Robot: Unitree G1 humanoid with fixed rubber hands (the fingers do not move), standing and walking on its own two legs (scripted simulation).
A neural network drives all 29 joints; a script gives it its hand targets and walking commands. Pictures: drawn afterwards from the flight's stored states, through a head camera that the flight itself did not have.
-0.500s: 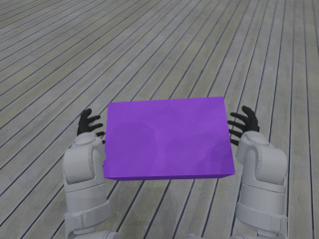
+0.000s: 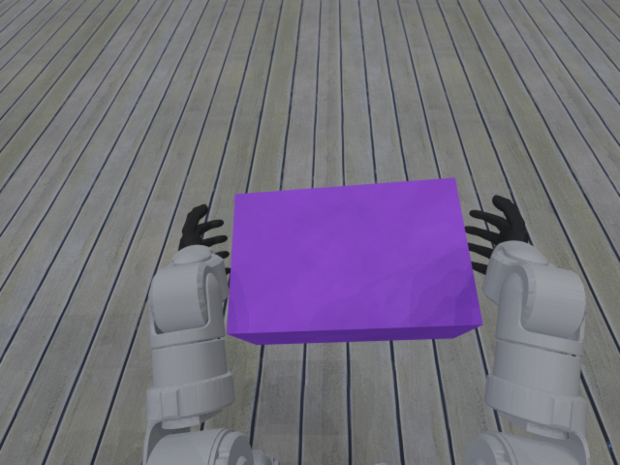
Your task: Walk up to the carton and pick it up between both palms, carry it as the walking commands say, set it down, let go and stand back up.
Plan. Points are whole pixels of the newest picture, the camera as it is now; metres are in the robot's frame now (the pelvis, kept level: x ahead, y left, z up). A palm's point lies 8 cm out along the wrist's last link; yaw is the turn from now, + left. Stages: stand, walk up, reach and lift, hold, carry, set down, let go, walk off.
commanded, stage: carry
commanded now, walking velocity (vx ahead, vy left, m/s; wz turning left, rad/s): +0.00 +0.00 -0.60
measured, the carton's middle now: (347, 268) +0.38 -0.04 +0.01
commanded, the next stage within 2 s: none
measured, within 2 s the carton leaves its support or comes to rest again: neither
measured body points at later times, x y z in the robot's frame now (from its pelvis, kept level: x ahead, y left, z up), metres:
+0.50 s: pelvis -0.06 +0.01 +0.00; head -0.07 +0.02 +0.45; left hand +0.31 +0.17 +0.14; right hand +0.27 -0.19 +0.11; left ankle -0.02 +0.12 -0.73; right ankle -0.02 -0.11 -0.73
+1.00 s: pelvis -0.09 +0.01 +0.00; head -0.09 +0.01 +0.45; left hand +0.27 +0.15 +0.11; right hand +0.22 -0.21 +0.10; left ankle -0.02 +0.12 -0.73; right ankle -0.02 -0.11 -0.73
